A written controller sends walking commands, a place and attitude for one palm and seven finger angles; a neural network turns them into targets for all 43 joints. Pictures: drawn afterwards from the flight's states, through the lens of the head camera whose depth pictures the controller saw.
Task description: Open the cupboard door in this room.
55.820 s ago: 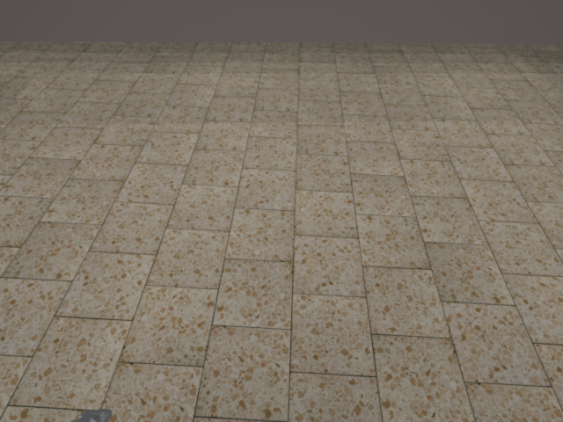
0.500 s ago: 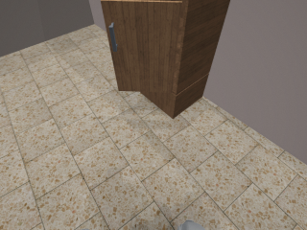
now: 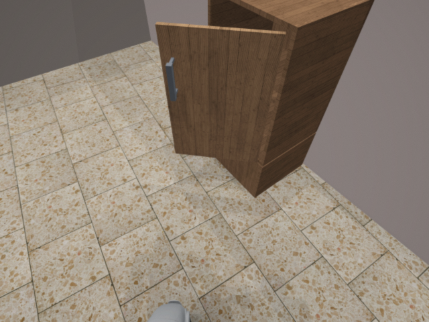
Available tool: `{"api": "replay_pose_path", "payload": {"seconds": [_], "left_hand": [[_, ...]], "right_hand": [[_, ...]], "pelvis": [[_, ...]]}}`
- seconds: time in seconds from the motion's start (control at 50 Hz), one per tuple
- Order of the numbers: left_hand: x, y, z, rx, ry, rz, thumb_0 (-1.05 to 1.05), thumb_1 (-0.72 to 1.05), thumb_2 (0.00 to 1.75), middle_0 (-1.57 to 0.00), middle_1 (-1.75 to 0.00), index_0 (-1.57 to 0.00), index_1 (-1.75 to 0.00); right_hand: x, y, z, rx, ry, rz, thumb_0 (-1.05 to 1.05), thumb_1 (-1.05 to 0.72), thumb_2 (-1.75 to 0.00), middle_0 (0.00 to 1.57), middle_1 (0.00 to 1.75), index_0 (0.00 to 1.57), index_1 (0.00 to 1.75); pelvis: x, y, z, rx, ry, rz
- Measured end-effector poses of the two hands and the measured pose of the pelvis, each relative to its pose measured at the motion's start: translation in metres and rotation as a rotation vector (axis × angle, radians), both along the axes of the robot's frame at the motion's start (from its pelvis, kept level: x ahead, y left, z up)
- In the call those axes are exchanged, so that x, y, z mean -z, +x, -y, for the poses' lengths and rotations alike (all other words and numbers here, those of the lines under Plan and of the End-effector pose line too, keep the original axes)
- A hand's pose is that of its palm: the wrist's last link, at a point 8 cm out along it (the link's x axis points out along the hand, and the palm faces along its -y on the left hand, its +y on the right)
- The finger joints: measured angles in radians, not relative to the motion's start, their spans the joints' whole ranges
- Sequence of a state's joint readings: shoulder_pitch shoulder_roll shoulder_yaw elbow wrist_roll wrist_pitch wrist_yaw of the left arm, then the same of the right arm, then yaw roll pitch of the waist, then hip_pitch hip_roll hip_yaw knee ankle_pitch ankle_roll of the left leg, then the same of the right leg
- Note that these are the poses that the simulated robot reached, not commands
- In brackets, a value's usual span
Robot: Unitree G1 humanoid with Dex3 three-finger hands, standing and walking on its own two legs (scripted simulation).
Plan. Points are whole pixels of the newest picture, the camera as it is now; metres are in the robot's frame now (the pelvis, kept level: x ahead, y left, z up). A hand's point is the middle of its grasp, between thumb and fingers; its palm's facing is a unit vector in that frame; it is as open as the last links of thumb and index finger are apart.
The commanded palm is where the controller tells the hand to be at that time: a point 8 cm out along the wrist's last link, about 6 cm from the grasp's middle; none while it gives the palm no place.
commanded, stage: take the last steps up to it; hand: left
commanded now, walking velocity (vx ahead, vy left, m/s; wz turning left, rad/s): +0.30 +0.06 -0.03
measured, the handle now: (172, 79) +0.84 +0.23 -0.04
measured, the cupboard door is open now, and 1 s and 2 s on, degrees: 45 45 45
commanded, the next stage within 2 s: come to a stop and stand still in 0.44 s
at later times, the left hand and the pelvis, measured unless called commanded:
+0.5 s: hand (135, 253) +0.28 +0.22 -0.16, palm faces -0.06 -0.98 -0.21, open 7.3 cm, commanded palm none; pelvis +0.18 +0.04 +0.00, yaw -4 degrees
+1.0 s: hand (132, 245) +0.31 +0.25 -0.19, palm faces +0.01 -0.98 -0.20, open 7.3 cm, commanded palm none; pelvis +0.25 +0.06 -0.01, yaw -3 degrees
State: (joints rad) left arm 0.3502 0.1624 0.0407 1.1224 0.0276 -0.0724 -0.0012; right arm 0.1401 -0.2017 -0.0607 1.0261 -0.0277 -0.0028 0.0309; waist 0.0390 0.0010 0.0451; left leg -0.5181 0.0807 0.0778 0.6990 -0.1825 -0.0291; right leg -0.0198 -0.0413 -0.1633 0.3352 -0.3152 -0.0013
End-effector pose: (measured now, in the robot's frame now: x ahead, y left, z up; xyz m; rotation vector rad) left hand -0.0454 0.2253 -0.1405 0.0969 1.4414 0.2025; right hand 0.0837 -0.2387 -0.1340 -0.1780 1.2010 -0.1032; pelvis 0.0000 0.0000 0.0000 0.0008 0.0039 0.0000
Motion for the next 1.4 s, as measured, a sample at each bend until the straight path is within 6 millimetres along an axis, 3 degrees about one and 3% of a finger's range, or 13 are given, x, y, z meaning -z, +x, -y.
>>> {"api": "replay_pose_path", "payload": {"seconds": [0.1, 0.16, 0.24, 0.4, 0.52, 0.6, 0.7, 0.88, 0.94, 1.04, 1.18, 1.32, 1.4], "left_hand": [[0.022, 0.000, -0.018, -0.043, -0.053, -0.136, 0.00, 0.92, 0.90, -0.20, -0.30, -0.20, -0.30], [0.026, 0.028, -0.033, -0.028, -0.055, -0.144, 0.00, 0.91, 0.90, -0.20, -0.30, -0.20, -0.30], [0.018, 0.097, -0.050, 0.010, -0.038, -0.038, 0.00, 0.91, 0.90, -0.20, -0.30, -0.20, -0.29], [-0.004, 0.243, -0.060, 0.113, 0.008, 0.178, 0.00, 0.92, 0.90, -0.19, -0.30, -0.20, -0.29], [-0.011, 0.334, -0.042, 0.205, 0.029, 0.266, 0.00, 0.92, 0.90, -0.19, -0.30, -0.20, -0.29], [-0.005, 0.372, -0.023, 0.229, 0.034, 0.305, 0.00, 0.92, 0.90, -0.19, -0.30, -0.20, -0.29], [-0.005, 0.377, -0.007, 0.201, 0.013, 0.260, 0.00, 0.92, 0.90, -0.20, -0.30, -0.20, -0.30], [0.013, 0.370, -0.046, 0.130, 0.020, 0.192, -0.01, 0.93, 0.90, -0.20, -0.30, -0.21, -0.30], [0.023, 0.362, -0.062, 0.108, 0.019, 0.158, -0.01, 0.92, 0.90, -0.20, -0.30, -0.21, -0.30], [0.019, 0.343, -0.075, 0.095, 0.020, 0.098, 0.00, 0.92, 0.90, -0.20, -0.30, -0.20, -0.30], [0.009, 0.316, -0.071, 0.113, 0.018, 0.035, 0.00, 0.91, 0.90, -0.19, -0.30, -0.20, -0.29], [0.015, 0.303, -0.049, 0.196, 0.046, 0.058, 0.00, 0.91, 0.90, -0.20, -0.30, -0.20, -0.30], [0.015, 0.309, -0.038, 0.198, 0.038, 0.098, 0.00, 0.91, 0.90, -0.20, -0.30, -0.20, -0.30]], "right_hand": [[0.001, 0.086, -0.029, -0.061, -0.041, 0.126, 0.01, -0.92, -0.90, 0.20, 0.30, 0.19, 0.30], [0.002, 0.102, -0.045, -0.055, -0.051, 0.137, 0.00, -0.92, -0.90, 0.20, 0.30, 0.19, 0.30], [0.002, 0.094, -0.063, -0.018, -0.025, 0.064, 0.00, -0.91, -0.90, 0.20, 0.30, 0.20, 0.30], [0.004, 0.058, -0.061, 0.104, -0.014, -0.111, -0.01, -0.94, -0.89, 0.20, 0.30, 0.20, 0.30], [0.016, 0.036, -0.062, 0.178, 0.040, -0.269, 0.00, -0.92, -0.90, 0.20, 0.30, 0.20, 0.30], [0.028, 0.039, -0.059, 0.210, 0.073, -0.347, 0.00, -0.91, -0.90, 0.20, 0.30, 0.20, 0.30], [0.021, 0.083, -0.052, 0.211, 0.058, -0.335, 0.01, -0.91, -0.90, 0.20, 0.30, 0.20, 0.30], [0.013, 0.186, -0.046, 0.140, -0.028, -0.134, 0.01, -0.92, -0.90, 0.20, 0.30, 0.20, 0.30], [0.009, 0.208, -0.048, 0.111, -0.066, -0.075, 0.00, -0.92, -0.90, 0.20, 0.30, 0.20, 0.30], [-0.004, 0.229, -0.056, 0.070, -0.090, -0.016, 0.00, -0.91, -0.90, 0.20, 0.30, 0.20, 0.30], [-0.005, 0.229, -0.060, 0.077, -0.051, 0.006, 0.00, -0.91, -0.89, 0.20, 0.30, 0.20, 0.30], [0.019, 0.192, -0.040, 0.128, -0.002, -0.016, 0.00, -0.90, -0.89, 0.20, 0.30, 0.20, 0.30], [0.024, 0.164, -0.038, 0.144, 0.008, -0.058, 0.00, -0.91, -0.90, 0.20, 0.30, 0.20, 0.30]], "pelvis": [[0.019, 0.048, -0.031, 0.006, -0.013, 0.005], [0.020, 0.065, -0.043, 0.017, 0.001, 0.014], [0.010, 0.090, -0.052, 0.030, 0.010, 0.008], [-0.002, 0.142, -0.054, 0.049, 0.022, -0.002], [0.003, 0.185, -0.039, 0.067, 0.033, -0.001], [0.013, 0.212, -0.025, 0.066, 0.022, 0.003], [0.005, 0.231, -0.021, 0.058, 0.017, 0.005], [0.010, 0.247, -0.043, 0.047, -0.012, 0.015], [0.015, 0.249, -0.052, 0.051, -0.015, 0.013], [0.008, 0.247, -0.059, 0.057, -0.019, -0.007], [0.001, 0.239, -0.055, 0.072, -0.025, -0.024], [0.017, 0.226, -0.040, 0.091, -0.018, -0.018], [0.019, 0.229, -0.036, 0.074, -0.009, 0.006]]}}
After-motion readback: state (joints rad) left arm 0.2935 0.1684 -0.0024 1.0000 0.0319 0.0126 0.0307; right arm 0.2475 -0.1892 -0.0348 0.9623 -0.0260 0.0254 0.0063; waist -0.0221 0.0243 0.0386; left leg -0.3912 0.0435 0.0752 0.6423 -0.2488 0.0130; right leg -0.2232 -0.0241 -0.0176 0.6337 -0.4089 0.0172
